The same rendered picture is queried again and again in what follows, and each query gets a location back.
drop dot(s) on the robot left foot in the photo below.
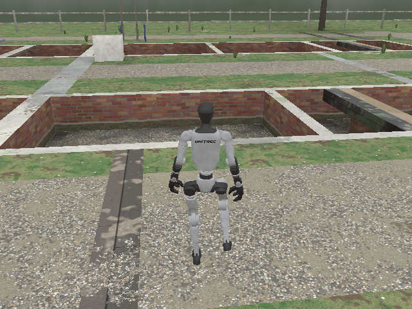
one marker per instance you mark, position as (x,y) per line
(196,259)

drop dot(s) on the left robot forearm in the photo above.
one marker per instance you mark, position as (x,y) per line
(175,171)

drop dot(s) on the robot right upper arm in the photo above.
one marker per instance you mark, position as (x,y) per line
(229,148)

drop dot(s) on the left robot shin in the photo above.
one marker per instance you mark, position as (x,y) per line
(194,234)

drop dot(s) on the right robot forearm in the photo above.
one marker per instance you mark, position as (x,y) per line
(236,174)

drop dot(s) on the left robot hand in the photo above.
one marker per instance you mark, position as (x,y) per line
(176,184)

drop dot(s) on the robot left upper arm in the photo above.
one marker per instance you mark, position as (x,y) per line
(182,147)

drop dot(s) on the right robot hand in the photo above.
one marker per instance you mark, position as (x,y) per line
(239,192)

